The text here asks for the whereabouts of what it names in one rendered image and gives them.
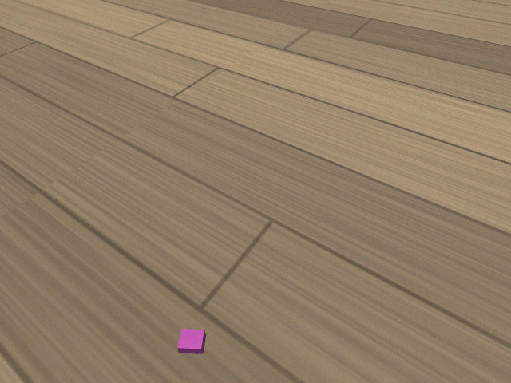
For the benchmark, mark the small box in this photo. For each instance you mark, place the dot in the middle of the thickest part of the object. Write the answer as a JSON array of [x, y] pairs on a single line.
[[191, 341]]

